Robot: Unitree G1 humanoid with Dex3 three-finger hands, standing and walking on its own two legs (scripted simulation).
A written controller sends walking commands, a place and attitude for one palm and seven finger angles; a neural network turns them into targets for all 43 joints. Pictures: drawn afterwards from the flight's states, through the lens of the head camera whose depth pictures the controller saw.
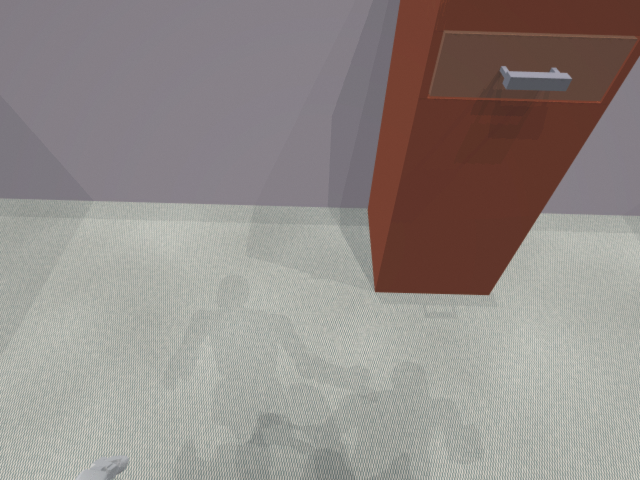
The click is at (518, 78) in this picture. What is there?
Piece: drawer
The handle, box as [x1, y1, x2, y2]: [500, 66, 571, 90]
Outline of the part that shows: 500,71 504,77 502,83 506,89 565,90 571,80 567,73 560,73 556,68 551,68 549,72 509,71 505,66 501,66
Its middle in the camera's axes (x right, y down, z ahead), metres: +0.44 -0.34 +0.81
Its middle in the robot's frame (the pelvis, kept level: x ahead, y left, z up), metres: +0.87 -0.39 +0.10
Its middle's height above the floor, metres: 0.87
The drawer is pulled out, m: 0.00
